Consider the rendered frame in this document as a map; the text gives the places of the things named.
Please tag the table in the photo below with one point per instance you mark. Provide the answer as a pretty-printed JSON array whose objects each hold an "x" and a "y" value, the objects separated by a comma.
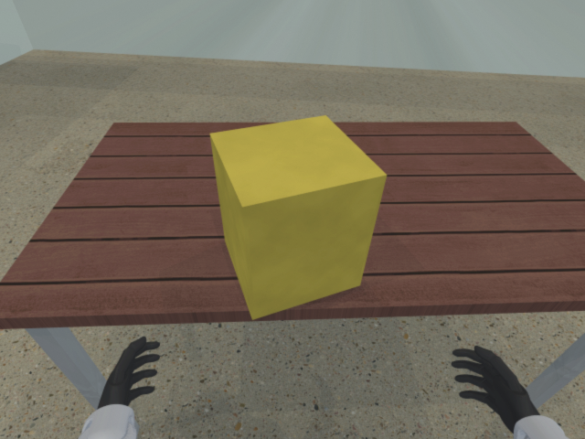
[{"x": 475, "y": 218}]

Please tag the carton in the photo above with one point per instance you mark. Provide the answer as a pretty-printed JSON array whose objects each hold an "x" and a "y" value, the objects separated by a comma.
[{"x": 299, "y": 202}]

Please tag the right robot forearm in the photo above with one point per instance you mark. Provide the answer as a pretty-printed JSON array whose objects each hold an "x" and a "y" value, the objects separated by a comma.
[{"x": 538, "y": 427}]

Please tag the left robot forearm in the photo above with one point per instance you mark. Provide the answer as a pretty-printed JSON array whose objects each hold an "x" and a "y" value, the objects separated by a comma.
[{"x": 114, "y": 421}]

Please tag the right robot hand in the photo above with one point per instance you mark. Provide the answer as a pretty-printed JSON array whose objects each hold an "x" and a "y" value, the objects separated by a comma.
[{"x": 506, "y": 396}]

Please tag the left robot hand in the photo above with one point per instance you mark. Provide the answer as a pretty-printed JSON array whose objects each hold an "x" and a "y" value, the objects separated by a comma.
[{"x": 117, "y": 389}]

